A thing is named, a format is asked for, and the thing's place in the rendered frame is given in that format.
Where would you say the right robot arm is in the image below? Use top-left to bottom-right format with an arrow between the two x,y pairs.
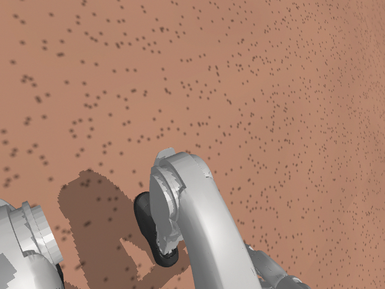
276,275 -> 311,289

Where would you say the right robot foot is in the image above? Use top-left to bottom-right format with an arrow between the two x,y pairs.
134,191 -> 179,267

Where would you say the right robot hand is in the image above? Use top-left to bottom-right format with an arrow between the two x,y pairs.
245,244 -> 289,289

